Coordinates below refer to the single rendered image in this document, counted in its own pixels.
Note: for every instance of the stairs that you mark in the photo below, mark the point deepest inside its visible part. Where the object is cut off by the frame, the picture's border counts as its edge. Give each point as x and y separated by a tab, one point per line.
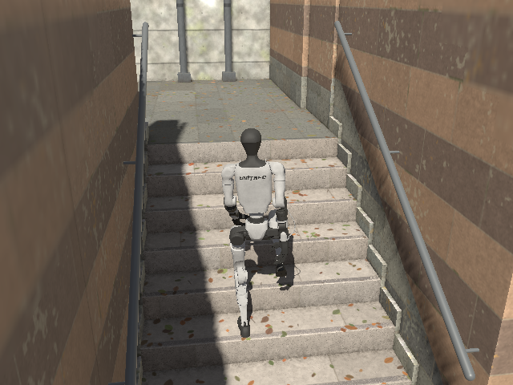
321	324

